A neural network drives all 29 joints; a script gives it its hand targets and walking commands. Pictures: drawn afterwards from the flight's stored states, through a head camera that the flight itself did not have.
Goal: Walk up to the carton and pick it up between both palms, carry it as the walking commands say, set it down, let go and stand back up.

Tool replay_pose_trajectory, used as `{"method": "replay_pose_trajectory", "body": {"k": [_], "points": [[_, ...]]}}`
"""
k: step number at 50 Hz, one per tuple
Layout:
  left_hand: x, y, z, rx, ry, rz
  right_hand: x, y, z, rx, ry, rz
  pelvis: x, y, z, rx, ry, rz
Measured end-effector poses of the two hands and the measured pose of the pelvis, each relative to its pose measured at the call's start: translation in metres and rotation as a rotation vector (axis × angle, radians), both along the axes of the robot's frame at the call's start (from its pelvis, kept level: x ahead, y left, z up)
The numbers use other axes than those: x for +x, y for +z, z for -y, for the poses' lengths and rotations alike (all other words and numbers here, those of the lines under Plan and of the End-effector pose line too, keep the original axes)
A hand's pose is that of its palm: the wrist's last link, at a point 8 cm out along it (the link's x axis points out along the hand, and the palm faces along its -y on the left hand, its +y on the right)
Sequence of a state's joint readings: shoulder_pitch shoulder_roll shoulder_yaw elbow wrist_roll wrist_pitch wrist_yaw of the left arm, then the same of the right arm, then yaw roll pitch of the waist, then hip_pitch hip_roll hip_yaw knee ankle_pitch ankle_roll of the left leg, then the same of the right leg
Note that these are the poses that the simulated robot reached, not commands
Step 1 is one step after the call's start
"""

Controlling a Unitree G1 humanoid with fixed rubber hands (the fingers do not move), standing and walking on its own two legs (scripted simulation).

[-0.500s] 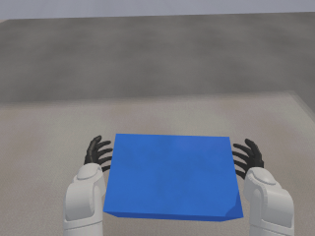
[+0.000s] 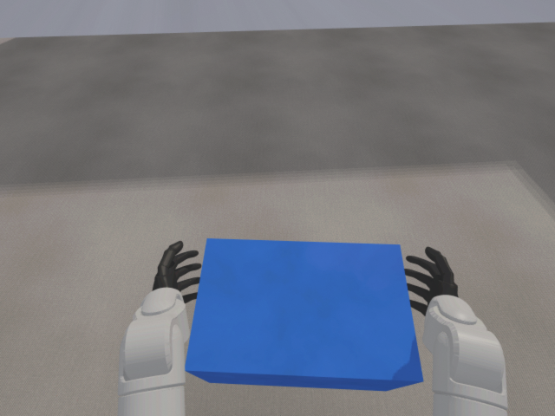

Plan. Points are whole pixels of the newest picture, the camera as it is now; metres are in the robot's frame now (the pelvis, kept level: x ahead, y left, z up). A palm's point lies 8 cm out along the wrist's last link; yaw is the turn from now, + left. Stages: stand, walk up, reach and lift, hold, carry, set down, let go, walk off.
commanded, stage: carry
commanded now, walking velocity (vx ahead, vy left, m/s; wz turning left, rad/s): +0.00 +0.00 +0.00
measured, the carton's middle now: (299, 317) +0.28 +0.00 -0.03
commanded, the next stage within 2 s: hold in 0.64 s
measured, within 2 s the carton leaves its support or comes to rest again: neither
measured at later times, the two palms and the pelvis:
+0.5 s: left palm (180, 296) +0.28 +0.18 +0.03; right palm (432, 306) +0.28 -0.19 +0.03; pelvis +0.01 -0.01 +0.00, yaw -1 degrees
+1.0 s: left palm (154, 262) +0.31 +0.21 +0.07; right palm (417, 269) +0.31 -0.17 +0.08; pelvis +0.01 +0.03 +0.01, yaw -7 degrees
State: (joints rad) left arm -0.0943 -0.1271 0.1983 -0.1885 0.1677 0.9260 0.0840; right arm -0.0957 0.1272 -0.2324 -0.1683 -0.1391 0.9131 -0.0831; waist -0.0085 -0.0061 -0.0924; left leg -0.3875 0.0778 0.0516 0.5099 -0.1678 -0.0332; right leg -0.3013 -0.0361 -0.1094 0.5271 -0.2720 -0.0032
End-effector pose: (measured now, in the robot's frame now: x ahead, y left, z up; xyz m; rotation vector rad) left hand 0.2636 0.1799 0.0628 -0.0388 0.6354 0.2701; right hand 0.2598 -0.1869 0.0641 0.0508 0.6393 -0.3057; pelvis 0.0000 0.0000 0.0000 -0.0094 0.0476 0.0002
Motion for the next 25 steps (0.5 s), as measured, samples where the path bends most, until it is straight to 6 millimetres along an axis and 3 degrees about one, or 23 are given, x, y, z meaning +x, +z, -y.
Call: {"method": "replay_pose_trajectory", "body": {"k": [16, 25], "points": [[0.014, -0.032, 0.004, 0.045, -0.048, -0.044, 0.010, -0.031, 0.005, -0.052, 0.050, -0.047, 0.006, 0.000, 0.004, 0.005, -0.007, 0.016], [0.021, -0.038, 0.003, 0.056, -0.073, -0.023, 0.016, -0.037, 0.007, -0.062, 0.088, -0.026, 0.009, -0.002, 0.006, 0.006, -0.013, 0.022]]}}
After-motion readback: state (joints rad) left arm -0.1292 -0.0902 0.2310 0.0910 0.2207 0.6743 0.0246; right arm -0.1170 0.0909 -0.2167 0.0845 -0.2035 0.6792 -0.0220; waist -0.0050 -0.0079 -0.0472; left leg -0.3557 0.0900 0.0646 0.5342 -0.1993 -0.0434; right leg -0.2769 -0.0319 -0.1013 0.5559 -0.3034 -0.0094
